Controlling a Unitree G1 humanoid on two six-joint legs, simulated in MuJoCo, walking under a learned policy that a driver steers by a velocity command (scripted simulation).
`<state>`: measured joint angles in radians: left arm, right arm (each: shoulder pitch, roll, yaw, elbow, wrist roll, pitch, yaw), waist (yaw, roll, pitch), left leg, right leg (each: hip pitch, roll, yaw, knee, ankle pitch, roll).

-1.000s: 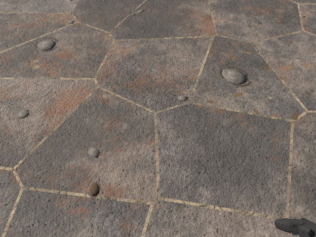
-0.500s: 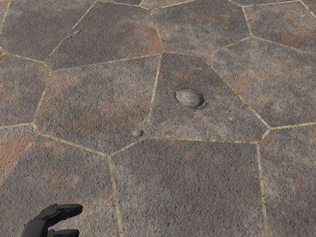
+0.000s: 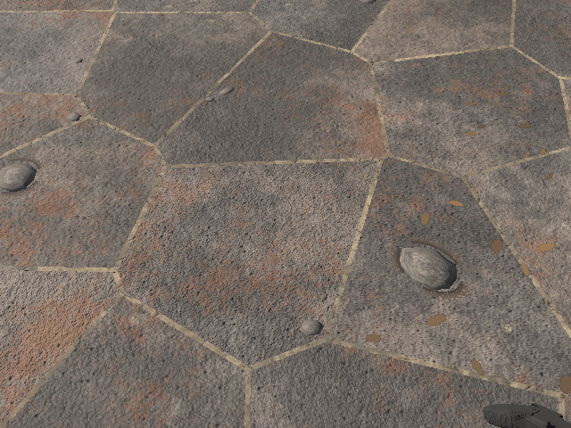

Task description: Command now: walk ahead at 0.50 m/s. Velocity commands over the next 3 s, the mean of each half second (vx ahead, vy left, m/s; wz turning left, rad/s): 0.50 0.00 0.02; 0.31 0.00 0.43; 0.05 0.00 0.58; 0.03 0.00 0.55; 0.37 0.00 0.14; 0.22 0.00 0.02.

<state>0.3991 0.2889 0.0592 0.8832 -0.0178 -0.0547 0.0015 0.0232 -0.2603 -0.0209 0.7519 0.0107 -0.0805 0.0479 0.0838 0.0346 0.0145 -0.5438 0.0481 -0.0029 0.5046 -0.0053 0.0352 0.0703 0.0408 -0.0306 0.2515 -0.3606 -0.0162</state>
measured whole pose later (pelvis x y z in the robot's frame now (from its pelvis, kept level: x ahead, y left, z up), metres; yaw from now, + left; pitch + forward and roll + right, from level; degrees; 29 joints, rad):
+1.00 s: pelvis +0.49 +0.00 +0.00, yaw +16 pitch +1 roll -3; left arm 0.17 0.29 0.08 0.88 -0.02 -0.03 0.03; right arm 0.12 -0.28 -0.08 0.71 0.01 0.02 0.04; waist 0.03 0.02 0.06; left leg -0.48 0.04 0.04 0.59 -0.11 0.05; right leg -0.09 -0.04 -0.25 0.45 -0.36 0.01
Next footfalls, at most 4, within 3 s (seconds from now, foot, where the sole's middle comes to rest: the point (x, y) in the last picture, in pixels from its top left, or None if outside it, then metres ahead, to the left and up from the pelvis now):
0.04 left None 0.19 0.12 -0.77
0.56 right None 0.48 -0.13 -0.77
1.02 left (267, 369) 0.60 0.13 -0.77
1.46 right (357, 349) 0.67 -0.08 -0.77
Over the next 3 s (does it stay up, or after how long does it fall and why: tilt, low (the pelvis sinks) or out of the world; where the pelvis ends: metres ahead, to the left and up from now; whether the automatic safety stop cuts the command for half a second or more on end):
stays up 0.80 0.29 0.00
